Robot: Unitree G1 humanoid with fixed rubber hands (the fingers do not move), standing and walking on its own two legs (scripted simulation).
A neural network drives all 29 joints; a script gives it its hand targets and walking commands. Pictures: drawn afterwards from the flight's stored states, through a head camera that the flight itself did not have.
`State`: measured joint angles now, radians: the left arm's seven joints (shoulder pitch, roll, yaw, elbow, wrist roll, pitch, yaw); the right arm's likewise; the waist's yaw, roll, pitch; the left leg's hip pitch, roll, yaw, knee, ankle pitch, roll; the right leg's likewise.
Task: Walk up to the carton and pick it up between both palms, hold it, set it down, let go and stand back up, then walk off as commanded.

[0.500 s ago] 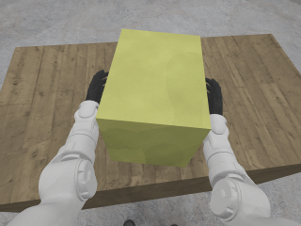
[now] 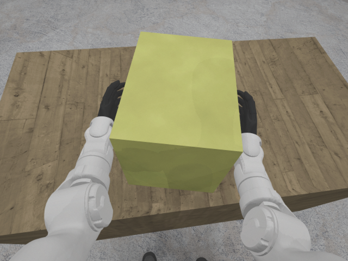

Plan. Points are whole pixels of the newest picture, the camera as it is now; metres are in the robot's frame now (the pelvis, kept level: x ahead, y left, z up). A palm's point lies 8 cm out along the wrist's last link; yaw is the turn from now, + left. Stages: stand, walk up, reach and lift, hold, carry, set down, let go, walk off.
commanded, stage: set down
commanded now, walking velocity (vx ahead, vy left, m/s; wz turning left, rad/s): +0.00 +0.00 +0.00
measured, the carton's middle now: (178, 115) +0.45 -0.04 -0.01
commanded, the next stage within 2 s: none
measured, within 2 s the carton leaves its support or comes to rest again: neither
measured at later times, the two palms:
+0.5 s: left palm (108, 115) +0.45 +0.13 +0.02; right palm (245, 128) +0.37 -0.19 +0.03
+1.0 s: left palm (110, 117) +0.45 +0.13 +0.00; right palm (241, 140) +0.36 -0.19 -0.02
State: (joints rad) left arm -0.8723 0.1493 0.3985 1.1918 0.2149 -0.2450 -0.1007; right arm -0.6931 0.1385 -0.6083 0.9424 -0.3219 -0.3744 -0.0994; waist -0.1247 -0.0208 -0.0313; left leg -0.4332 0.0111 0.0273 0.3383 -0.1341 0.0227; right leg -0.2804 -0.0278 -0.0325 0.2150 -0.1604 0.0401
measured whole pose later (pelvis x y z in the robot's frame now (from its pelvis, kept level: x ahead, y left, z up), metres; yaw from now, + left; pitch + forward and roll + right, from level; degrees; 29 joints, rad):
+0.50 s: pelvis +0.00 +0.00 +0.00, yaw +0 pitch +14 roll -1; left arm -0.87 0.14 0.44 1.19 0.24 -0.27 -0.12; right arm -0.69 0.15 -0.63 0.94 -0.35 -0.39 -0.09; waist -0.12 -0.02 -0.03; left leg -0.45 0.01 0.03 0.34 -0.13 0.02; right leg -0.29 -0.03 -0.03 0.22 -0.16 0.04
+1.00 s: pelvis +0.00 +0.00 +0.00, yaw +0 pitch +20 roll -2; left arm -0.87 0.15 0.33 1.19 0.27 -0.30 -0.01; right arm -0.71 0.06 -0.61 1.15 -0.38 -0.41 -0.11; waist -0.12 -0.02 -0.09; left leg -0.57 0.01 0.03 0.34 -0.11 0.02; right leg -0.42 -0.03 -0.03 0.22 -0.15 0.04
